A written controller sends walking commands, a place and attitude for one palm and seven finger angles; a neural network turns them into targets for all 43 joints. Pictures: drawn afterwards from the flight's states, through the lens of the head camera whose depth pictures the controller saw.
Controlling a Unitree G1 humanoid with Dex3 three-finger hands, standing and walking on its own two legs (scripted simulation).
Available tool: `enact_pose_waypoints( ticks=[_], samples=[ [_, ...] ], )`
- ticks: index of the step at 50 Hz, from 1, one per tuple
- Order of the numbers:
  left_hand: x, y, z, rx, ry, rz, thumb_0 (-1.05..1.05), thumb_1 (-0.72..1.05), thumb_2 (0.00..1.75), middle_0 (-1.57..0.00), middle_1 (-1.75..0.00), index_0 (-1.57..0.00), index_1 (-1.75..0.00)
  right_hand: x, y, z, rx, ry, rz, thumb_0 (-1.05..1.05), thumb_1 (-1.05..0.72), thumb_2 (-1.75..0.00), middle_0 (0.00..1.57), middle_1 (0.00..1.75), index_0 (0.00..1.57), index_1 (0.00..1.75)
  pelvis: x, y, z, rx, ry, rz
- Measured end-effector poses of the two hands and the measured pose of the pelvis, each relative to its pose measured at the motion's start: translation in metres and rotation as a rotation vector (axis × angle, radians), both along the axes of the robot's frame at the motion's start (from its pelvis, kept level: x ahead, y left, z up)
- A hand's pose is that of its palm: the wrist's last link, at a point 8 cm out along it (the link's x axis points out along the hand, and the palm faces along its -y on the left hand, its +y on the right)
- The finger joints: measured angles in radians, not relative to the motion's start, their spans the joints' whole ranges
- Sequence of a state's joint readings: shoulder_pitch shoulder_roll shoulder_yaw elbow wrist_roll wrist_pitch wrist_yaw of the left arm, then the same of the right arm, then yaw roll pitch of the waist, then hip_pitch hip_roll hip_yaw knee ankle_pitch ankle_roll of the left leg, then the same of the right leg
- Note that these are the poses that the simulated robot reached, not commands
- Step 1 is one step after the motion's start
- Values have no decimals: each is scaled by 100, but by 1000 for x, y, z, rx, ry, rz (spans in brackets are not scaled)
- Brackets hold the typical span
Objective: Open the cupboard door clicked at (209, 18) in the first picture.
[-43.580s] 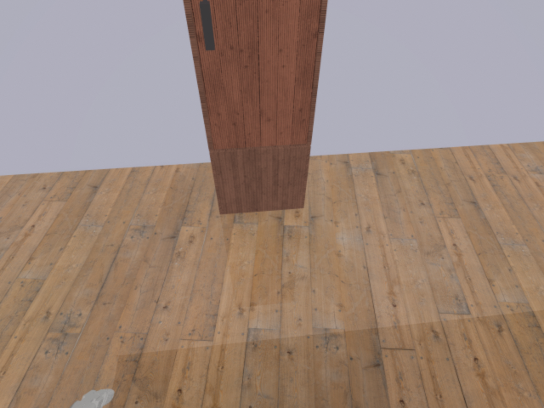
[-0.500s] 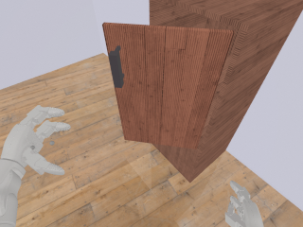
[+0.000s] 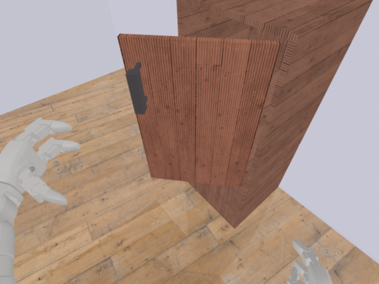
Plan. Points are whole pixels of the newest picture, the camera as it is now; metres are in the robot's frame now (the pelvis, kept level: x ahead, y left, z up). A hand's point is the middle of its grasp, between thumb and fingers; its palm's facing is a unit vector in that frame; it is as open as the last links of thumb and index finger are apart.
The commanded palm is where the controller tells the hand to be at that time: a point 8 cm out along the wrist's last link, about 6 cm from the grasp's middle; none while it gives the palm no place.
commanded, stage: raise the hand with hooked fingers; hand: left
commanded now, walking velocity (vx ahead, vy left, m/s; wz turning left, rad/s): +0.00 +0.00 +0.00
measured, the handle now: (139, 88) +0.55 +0.17 +0.13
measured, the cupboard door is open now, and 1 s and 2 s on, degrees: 42 42 42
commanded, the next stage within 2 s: move the hooked fingers beside the handle in 0.26 s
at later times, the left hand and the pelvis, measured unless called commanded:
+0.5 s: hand (62, 157) +0.30 +0.26 +0.15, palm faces +0.00 -1.00 -0.06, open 14.0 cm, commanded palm +0.28 +0.31 +0.15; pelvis +0.00 -0.01 +0.00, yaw +1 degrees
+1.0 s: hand (78, 132) +0.37 +0.26 +0.14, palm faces -0.02 -1.00 -0.03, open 14.0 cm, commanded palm +0.35 +0.31 +0.15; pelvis +0.01 +0.00 +0.00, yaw -1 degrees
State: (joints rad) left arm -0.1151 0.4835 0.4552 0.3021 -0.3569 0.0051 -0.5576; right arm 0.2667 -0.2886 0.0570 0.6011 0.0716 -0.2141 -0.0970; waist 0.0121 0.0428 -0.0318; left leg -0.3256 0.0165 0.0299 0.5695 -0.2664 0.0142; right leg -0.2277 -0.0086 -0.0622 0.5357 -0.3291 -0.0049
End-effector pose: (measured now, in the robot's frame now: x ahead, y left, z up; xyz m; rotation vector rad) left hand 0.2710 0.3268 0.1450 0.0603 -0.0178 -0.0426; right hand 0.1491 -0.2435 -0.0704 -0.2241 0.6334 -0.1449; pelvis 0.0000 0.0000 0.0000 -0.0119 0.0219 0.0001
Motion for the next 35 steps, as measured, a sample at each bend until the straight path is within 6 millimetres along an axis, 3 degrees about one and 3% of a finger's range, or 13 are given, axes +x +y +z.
enact_pose_waypoints(
  ticks=[22,35],
  samples=[
    [1,-8,8,12,-6,40,-1,-50,30,-30,-120,-30,-120,11,-4,-2,22,-24,7,2,-90,-90,20,30,20,30,0,-11,0,6,-12,9],
    [52,-20,7,-6,0,5,-1,-50,30,-30,-120,-30,-120,-13,-17,-11,-8,56,-42,1,-90,-90,21,30,20,30,-2,-12,-1,5,13,3]
  ],
)
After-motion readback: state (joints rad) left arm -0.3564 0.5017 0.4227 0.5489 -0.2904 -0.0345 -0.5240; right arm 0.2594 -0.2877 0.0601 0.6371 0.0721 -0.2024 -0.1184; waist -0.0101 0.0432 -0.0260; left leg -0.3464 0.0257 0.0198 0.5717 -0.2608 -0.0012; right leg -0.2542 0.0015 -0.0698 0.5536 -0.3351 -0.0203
